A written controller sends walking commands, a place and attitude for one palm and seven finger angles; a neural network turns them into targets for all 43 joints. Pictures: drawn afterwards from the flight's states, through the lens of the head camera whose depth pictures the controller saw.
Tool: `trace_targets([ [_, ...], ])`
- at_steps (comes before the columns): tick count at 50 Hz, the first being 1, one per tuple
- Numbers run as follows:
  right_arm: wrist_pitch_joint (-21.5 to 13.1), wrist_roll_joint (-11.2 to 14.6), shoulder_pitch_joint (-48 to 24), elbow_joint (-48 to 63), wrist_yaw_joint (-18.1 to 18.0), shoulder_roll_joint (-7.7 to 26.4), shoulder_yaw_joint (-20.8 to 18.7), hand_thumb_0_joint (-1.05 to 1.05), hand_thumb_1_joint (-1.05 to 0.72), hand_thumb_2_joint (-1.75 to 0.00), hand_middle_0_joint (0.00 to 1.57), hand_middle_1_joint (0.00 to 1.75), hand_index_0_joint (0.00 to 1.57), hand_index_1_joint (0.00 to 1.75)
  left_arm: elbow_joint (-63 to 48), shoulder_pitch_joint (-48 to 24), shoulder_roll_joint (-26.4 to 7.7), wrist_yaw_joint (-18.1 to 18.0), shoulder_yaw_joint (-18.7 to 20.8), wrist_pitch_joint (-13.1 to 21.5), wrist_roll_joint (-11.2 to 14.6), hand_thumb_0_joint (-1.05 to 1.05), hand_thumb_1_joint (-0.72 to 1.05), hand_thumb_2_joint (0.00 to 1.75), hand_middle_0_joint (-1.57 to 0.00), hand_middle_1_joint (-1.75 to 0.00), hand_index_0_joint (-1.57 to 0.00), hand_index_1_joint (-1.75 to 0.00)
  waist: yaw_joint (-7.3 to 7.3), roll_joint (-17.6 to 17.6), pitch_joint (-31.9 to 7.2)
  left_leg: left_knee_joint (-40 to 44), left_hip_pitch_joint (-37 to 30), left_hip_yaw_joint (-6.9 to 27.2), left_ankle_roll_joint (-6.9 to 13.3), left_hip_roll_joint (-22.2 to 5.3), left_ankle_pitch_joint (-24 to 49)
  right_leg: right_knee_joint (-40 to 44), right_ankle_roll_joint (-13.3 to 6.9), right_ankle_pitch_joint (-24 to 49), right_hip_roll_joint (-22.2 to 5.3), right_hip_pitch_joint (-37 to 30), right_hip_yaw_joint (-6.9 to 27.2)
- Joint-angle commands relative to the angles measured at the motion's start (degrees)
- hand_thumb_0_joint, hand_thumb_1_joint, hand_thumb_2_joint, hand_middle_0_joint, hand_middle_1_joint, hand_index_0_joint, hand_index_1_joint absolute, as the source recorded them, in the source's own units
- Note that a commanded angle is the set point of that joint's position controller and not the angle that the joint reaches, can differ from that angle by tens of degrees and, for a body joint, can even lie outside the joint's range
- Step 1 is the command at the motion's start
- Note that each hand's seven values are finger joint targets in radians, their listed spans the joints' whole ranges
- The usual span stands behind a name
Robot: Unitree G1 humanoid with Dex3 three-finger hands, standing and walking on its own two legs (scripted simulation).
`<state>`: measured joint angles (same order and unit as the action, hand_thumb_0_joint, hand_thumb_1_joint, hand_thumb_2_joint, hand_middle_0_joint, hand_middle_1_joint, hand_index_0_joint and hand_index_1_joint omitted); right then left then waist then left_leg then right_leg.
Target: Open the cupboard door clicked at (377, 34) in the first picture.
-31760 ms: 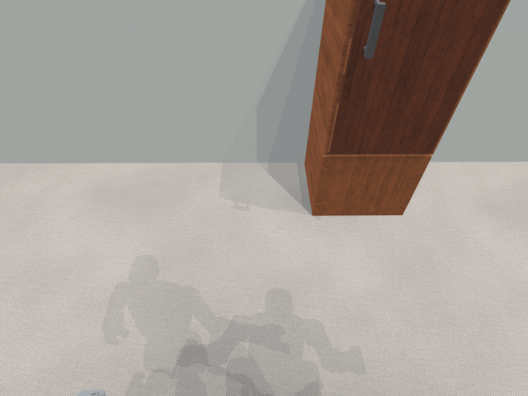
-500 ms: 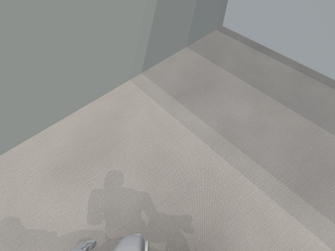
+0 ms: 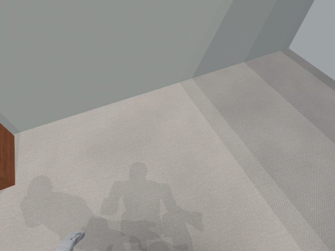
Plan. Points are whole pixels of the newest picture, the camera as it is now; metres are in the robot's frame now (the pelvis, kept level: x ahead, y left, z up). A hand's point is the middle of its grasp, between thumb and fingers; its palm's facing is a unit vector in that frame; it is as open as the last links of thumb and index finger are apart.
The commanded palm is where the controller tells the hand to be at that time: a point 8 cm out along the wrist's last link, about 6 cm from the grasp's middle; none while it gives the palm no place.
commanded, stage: turn to face it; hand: left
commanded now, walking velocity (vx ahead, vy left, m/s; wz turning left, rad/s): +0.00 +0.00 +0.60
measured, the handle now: out of the picture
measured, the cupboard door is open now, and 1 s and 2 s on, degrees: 38 38 38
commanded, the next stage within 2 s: take the last steps up to it in 1.70 s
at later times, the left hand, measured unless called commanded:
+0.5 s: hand out of the picture +0.01 +0.24 -0.18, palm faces +0.34 -0.91 -0.24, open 7.4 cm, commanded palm none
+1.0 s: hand out of the picture -0.02 +0.19 -0.17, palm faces +0.60 -0.77 -0.21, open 7.4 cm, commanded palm none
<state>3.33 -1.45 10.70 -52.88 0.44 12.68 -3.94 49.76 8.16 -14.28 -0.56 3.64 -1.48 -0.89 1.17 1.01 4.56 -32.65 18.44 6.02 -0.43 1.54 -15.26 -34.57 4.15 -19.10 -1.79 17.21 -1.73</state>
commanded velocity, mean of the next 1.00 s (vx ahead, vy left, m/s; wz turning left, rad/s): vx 0.00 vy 0.00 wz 0.60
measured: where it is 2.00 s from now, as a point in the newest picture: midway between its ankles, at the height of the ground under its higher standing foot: outside the picture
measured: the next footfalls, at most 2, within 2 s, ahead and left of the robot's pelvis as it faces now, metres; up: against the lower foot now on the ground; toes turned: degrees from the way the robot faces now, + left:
right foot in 0.02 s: +0.04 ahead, -0.14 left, +0.00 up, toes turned -2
left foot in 0.34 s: +0.03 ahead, +0.13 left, +0.00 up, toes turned +18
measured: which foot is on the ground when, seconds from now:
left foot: down 0.00-0.00, up 0.02-0.32, down 0.34-0.70, up 0.72-1.00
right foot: up 0.00-0.00, down 0.02-0.34, up 0.36-0.70, down 0.72-1.00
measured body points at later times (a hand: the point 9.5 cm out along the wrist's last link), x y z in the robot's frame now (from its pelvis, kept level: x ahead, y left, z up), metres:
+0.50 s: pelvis +0.01 +0.02 +0.00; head +0.06 +0.06 +0.45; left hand -0.01 +0.29 -0.16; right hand +0.19 -0.20 -0.13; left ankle -0.01 +0.12 -0.73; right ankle +0.03 -0.14 -0.66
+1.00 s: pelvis +0.04 +0.00 +0.00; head +0.09 +0.04 +0.45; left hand -0.05 +0.23 -0.15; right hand +0.28 -0.15 -0.14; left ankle -0.03 +0.09 -0.70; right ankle +0.09 -0.13 -0.73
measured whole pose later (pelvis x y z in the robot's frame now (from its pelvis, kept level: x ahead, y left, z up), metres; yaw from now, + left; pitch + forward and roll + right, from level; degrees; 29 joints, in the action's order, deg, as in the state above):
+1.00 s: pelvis +0.04 +0.00 +0.00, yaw +38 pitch +0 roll +1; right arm 4.4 -0.7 6.4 -53.4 2.0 13.5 -4.2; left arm 51.6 12.3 -11.0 -0.7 2.2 -0.1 -1.8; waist 0.7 -2.4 7.4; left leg -44.3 21.5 -4.3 -3.2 -0.8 -25.1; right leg -31.3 2.3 -19.8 -8.7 10.8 -11.8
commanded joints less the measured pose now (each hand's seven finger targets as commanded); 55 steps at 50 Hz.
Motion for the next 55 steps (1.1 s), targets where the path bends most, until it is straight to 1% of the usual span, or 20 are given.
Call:
trace_targets([
  [1,-1.52,0.69,-3.79,7.00,0.24,6.58,-2.51,0.00,-0.90,-0.90,0.20,0.30,0.20,0.30,-2.53,8.08,-13.59,-1.40,2.92,1.89,-0.81,0.00,0.90,0.90,-0.20,-0.30,-0.20,-0.30,-4.22,-17.16,-5.35,-26.49,15.82,-3.11,-1.34,1.59,-20.86,20.73,-12.74,9.59,-27.35,-11.38,22.09],
  [5,-0.02,0.42,-3.13,4.20,1.23,5.46,-2.27,0.00,-0.90,-0.90,0.20,0.30,0.20,0.30,-3.96,0.25,-6.64,-1.50,1.38,2.06,-0.43,0.00,0.90,0.90,-0.20,-0.30,-0.20,-0.30,0.16,-14.67,-1.62,-37.68,14.63,-4.43,-2.92,-3.35,-10.06,17.13,-10.01,17.68,-17.11,-5.40,4.94],
  [11,-1.06,1.13,-7.77,5.02,1.60,2.76,-0.53,0.00,-0.90,-0.90,0.20,0.30,0.20,0.30,-0.97,7.86,-10.44,-1.23,2.60,2.31,-0.86,0.00,0.90,0.90,-0.20,-0.30,-0.20,-0.30,-3.85,-13.21,-6.18,-12.04,7.48,-11.84,-3.00,-1.61,-12.51,9.19,-9.53,39.56,-18.58,-16.20,-1.14],
  [14,-1.58,1.00,-3.69,4.28,1.34,4.37,-0.90,0.00,-0.90,-0.90,0.20,0.30,0.20,0.30,-0.57,7.04,-10.89,-0.88,3.06,2.06,-0.39,0.00,0.90,0.90,-0.20,-0.30,-0.20,-0.30,-1.37,-12.63,-7.80,1.31,-1.97,-13.23,-1.89,-0.80,-2.67,2.91,-6.33,36.35,-18.11,-12.68,-4.82],
  [15,-1.93,0.78,-0.15,3.47,1.27,6.59,-1.57,0.00,-0.90,-0.90,0.20,0.30,0.20,0.30,-1.15,5.96,-10.23,-0.67,3.05,1.80,0.11,0.00,0.90,0.90,-0.20,-0.30,-0.20,-0.30,1.05,-7.54,-9.33,7.59,-10.30,-11.34,-0.78,-2.34,5.56,-3.47,-3.89,30.79,-17.13,-6.72,-7.12],
  [17,-2.06,0.30,7.99,2.45,0.41,16.70,-4.11,0.00,-0.90,-0.90,0.20,0.30,0.20,0.30,-5.52,1.97,-3.78,-0.36,1.05,1.00,0.31,0.00,0.90,0.90,-0.20,-0.30,-0.20,-0.30,5.19,16.84,-12.75,10.16,-22.30,17.28,12.90,-25.63,41.02,-26.65,1.68,-20.23,-5.73,15.75,-5.80],
  [18,-2.13,0.13,9.33,1.47,-0.32,15.97,-3.96,0.00,-0.90,-0.90,0.20,0.30,0.20,0.30,-5.79,-1.00,-4.77,-0.80,1.37,0.25,-0.20,0.00,0.90,0.90,-0.20,-0.30,-0.20,-0.30,5.74,10.55,-12.95,9.67,-19.99,16.25,14.05,-24.81,34.69,-31.33,0.90,-18.43,-5.71,17.06,-0.59],
  [23,-2.94,-0.02,-0.20,3.78,-1.54,11.45,-2.34,0.00,-0.90,-0.90,0.20,0.30,0.20,0.30,-1.98,1.02,-3.94,0.04,1.71,-0.22,-0.05,0.00,0.90,0.90,-0.20,-0.30,-0.20,-0.30,0.09,7.28,-7.32,11.38,-11.11,7.75,9.59,-15.31,26.45,-28.44,1.24,-5.52,-4.44,14.20,1.71],
  [29,-2.13,-0.27,-0.68,3.57,-1.14,11.93,-2.77,0.00,-0.90,-0.90,0.20,0.30,0.20,0.30,-3.08,0.31,-3.73,-0.18,1.42,-0.13,0.19,0.00,0.90,0.90,-0.20,-0.30,-0.20,-0.30,0.11,8.30,-6.00,11.43,-6.69,11.11,9.54,-13.71,20.59,-13.26,0.71,-5.92,-0.98,6.03,0.31],
  [33,-1.59,0.28,-3.84,4.66,-0.90,11.37,-3.09,0.00,-0.90,-0.90,0.20,0.30,0.20,0.30,-2.08,6.03,-4.77,-0.58,1.78,0.98,0.43,0.00,0.90,0.90,-0.20,-0.30,-0.20,-0.30,-2.80,7.48,-6.88,6.32,0.85,12.22,6.65,-10.42,17.42,4.80,-0.28,3.73,0.89,-8.58,-1.01],
  [34,-1.58,0.74,-4.06,5.23,-0.65,9.34,-2.89,0.00,-0.90,-0.90,0.20,0.30,0.20,0.30,-1.87,8.47,-7.22,-0.98,2.41,1.61,0.08,0.00,0.90,0.90,-0.20,-0.30,-0.20,-0.30,-4.15,1.04,-7.41,0.76,6.66,10.10,3.80,-6.85,9.29,13.75,-1.47,6.00,-3.88,-15.78,3.69],
  [35,-1.72,1.24,-3.04,6.27,-0.23,5.47,-2.36,0.00,-0.90,-0.90,0.20,0.30,0.20,0.30,-1.80,9.61,-12.36,-1.47,3.46,2.17,-0.90,0.00,0.90,0.90,-0.20,-0.30,-0.20,-0.30,-4.44,-15.54,-7.49,-12.67,16.53,-0.66,-1.07,2.19,-10.60,19.48,-7.25,8.77,-19.79,-20.46,20.01],
  [36,-1.58,0.71,-3.57,6.75,0.11,6.54,-2.51,0.00,-0.90,-0.90,0.20,0.30,0.20,0.30,-2.50,8.49,-13.57,-1.38,2.90,1.97,-0.74,0.00,0.90,0.90,-0.20,-0.30,-0.20,-0.30,-4.20,-17.16,-6.07,-26.96,15.70,-2.41,-1.39,2.01,-21.03,20.12,-12.75,11.53,-27.21,-12.66,22.44],
  [41,-0.12,0.66,-3.94,3.96,1.25,4.95,-1.86,0.00,-0.90,-0.90,0.20,0.30,0.20,0.30,-3.73,1.93,-6.73,-1.49,1.34,2.44,-0.39,0.00,0.90,0.90,-0.20,-0.30,-0.20,-0.30,-0.35,-13.99,-3.39,-34.54,14.04,-5.24,-3.44,-3.06,-10.14,15.04,-9.79,27.70,-16.83,-9.65,2.45],
  [47,-1.04,1.17,-8.42,4.98,1.68,2.77,-0.49,0.00,-0.90,-0.90,0.20,0.30,0.20,0.30,-0.59,8.14,-10.15,-1.24,2.62,2.35,-0.89,0.00,0.90,0.90,-0.20,-0.30,-0.20,-0.30,-3.74,-14.04,-6.12,-11.43,7.54,-11.75,-2.78,-1.72,-11.88,8.91,-9.17,40.61,-18.60,-17.31,-2.35],
  [50,-1.65,0.88,-4.42,4.23,1.33,4.57,-0.84,0.00,-0.90,-0.90,0.20,0.30,0.20,0.30,-0.43,7.85,-10.91,-0.84,3.05,2.14,-0.28,0.00,0.90,0.90,-0.20,-0.30,-0.20,-0.30,-1.22,-12.60,-7.61,1.79,-2.56,-13.80,-1.47,-0.10,-2.25,1.51,-5.98,40.51,-17.80,-13.31,-5.96],
  [51,-2.07,0.62,-0.38,3.24,1.18,7.12,-1.54,0.00,-0.90,-0.90,0.20,0.30,0.20,0.30,-1.00,6.71,-10.25,-0.61,3.06,2.00,0.24,0.00,0.90,0.90,-0.20,-0.30,-0.20,-0.30,1.48,-7.64,-10.19,7.75,-12.12,-11.54,0.00,-2.43,7.09,-5.98,-3.62,35.30,-17.01,-7.08,-8.01],
  [52,-2.52,0.21,3.47,3.17,0.92,13.22,-3.11,0.00,-0.90,-0.90,0.20,0.30,0.20,0.30,-2.97,6.43,-6.67,-0.20,2.38,1.68,0.59,0.00,0.90,0.90,-0.20,-0.30,-0.20,-0.30,3.28,9.54,-13.79,8.96,-23.84,7.43,6.32,-16.68,25.05,-19.19,0.54,5.50,-9.52,8.36,-10.20],
  [53,-2.05,0.31,8.06,2.17,0.31,17.32,-4.12,0.00,-0.90,-0.90,0.20,0.30,0.20,0.30,-5.49,2.74,-3.90,-0.38,1.18,1.21,0.40,0.00,0.90,0.90,-0.20,-0.30,-0.20,-0.30,5.57,16.67,-14.20,9.65,-24.28,17.52,14.50,-26.57,43.89,-28.96,1.47,-20.98,-5.65,16.12,-5.52],
  [55,-2.27,0.11,6.70,2.02,-1.20,15.37,-3.75,0.00,-0.90,-0.90,0.20,0.30,0.20,0.30,-4.83,-2.43,-4.21,-1.07,1.58,0.11,0.19,0.00,0.90,0.90,-0.20,-0.30,-0.20,-0.30,4.91,11.38,-10.72,10.06,-16.98,14.92,13.63,-22.39,32.26,-34.04,0.84,-15.16,-6.02,17.93,1.39],
])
